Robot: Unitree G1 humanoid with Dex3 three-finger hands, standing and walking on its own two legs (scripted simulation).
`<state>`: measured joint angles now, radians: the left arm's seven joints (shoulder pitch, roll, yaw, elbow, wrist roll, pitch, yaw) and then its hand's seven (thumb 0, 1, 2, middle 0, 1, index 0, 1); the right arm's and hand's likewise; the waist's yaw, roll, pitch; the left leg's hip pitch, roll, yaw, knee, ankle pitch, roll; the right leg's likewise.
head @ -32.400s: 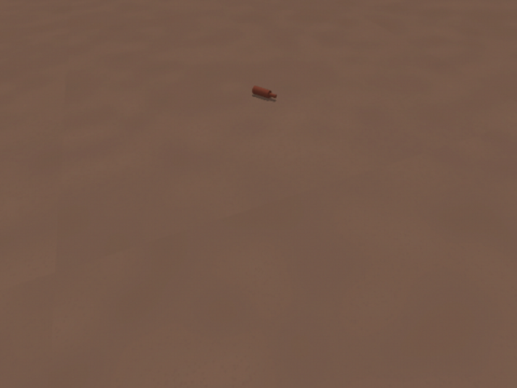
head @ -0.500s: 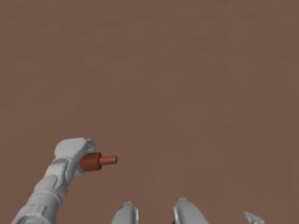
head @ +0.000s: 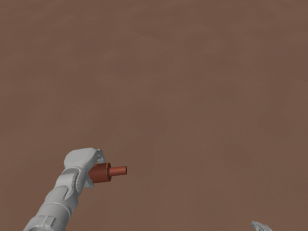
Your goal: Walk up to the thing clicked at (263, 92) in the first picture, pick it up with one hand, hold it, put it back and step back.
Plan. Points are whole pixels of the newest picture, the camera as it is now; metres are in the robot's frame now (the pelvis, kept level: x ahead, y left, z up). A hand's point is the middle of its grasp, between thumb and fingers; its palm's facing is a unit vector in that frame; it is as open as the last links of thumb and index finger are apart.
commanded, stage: hold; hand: left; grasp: from above
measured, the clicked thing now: (96, 173) +0.33 +0.20 -0.11
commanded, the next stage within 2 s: crouch in 1.82 s
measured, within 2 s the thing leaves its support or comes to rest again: neither
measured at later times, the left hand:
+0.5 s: hand (82, 175) +0.29 +0.22 -0.03, palm faces -0.47 -0.04 -0.88, open 8.6 cm
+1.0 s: hand (82, 183) +0.26 +0.20 -0.02, palm faces -0.46 -0.04 -0.89, open 8.5 cm
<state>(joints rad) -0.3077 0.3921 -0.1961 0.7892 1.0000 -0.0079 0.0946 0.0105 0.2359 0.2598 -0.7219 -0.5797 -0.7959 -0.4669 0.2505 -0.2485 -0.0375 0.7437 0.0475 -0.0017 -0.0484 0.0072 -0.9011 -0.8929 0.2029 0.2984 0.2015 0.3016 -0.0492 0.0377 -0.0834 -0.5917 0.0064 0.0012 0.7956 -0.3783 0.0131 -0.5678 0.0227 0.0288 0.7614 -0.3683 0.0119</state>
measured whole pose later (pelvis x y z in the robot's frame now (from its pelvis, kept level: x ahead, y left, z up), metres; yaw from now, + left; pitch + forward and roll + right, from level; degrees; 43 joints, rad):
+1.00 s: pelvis -0.02 -0.01 +0.02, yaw +0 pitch +1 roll +0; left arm -0.22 0.40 -0.22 0.63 0.98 -0.04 -0.02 0.01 0.25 0.21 -0.77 -0.49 -0.85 -0.37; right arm 0.19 -0.26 -0.02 0.69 0.07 0.04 -0.06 0.01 -0.91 -0.90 0.20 0.30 0.20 0.30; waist -0.01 0.06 -0.01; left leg -0.33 0.00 0.02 0.55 -0.24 0.00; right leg -0.34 0.01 0.05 0.57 -0.25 0.00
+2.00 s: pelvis +0.00 -0.01 +0.03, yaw +0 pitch +1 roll +0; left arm -0.21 0.40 -0.21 0.61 0.99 -0.05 -0.05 0.01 0.27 0.19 -0.76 -0.48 -0.84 -0.36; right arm 0.18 -0.26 -0.03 0.69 0.08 0.08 -0.07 0.01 -0.90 -0.89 0.20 0.30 0.20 0.30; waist 0.00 0.05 -0.01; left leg -0.26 0.00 0.02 0.48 -0.24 0.01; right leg -0.26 0.01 0.05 0.49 -0.25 0.00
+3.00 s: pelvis -0.08 +0.00 -0.27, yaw -2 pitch +37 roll -5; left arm -0.84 0.57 0.01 1.30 1.22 -0.17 0.31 0.00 0.23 0.31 -0.73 -0.54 -0.79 -0.45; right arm 0.22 -0.24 0.00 0.73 -0.07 -0.03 0.03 0.00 -0.90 -0.89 0.21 0.30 0.20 0.30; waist -0.19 0.04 -0.18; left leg -1.96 -0.01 -0.05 1.94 -0.63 0.02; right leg -1.90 0.02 -0.04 1.89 -0.64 0.02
